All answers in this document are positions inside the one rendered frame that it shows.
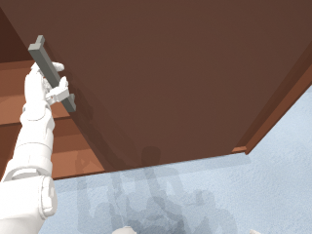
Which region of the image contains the wardrobe door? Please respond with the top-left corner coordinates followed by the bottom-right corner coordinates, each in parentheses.
top-left (235, 41), bottom-right (312, 148)
top-left (0, 0), bottom-right (312, 173)

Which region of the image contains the robot left forearm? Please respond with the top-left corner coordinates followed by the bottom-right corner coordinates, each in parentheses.
top-left (0, 99), bottom-right (55, 185)

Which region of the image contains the left robot upper arm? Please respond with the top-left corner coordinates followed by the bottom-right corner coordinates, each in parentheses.
top-left (0, 175), bottom-right (58, 234)

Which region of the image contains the handle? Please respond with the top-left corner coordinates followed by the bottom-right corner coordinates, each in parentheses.
top-left (28, 35), bottom-right (76, 112)

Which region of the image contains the robot left hand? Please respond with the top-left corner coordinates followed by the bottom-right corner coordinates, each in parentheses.
top-left (24, 61), bottom-right (70, 105)

